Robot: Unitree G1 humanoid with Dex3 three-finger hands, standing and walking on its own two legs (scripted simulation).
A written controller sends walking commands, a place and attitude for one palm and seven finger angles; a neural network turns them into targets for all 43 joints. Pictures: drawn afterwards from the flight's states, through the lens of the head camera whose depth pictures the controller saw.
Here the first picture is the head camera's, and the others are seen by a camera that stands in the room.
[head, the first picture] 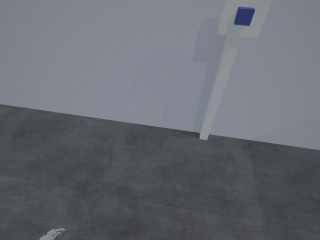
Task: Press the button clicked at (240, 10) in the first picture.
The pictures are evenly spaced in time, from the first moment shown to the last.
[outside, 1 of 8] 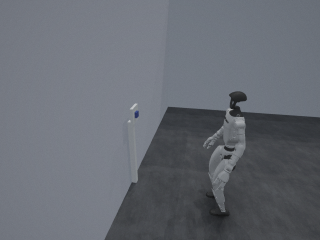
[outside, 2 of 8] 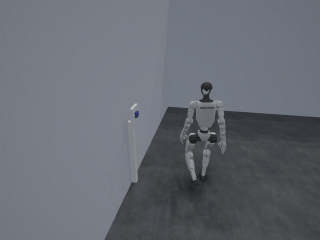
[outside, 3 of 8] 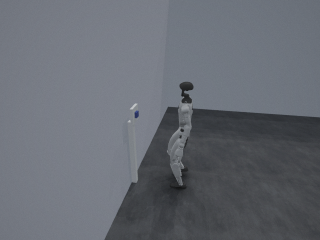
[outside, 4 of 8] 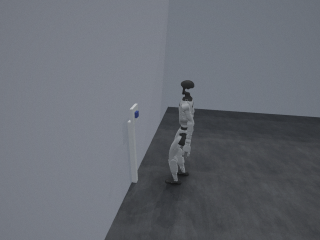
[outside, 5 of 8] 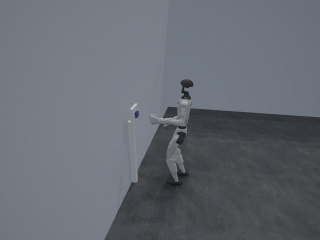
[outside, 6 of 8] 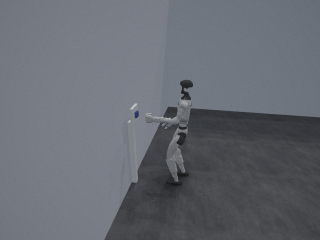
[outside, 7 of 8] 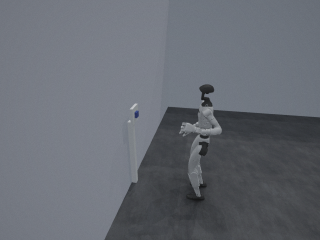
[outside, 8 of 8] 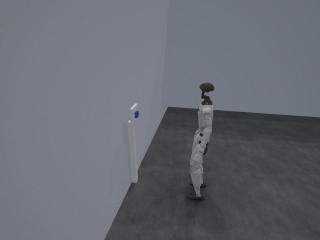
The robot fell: no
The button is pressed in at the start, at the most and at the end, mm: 0 13 0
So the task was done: yes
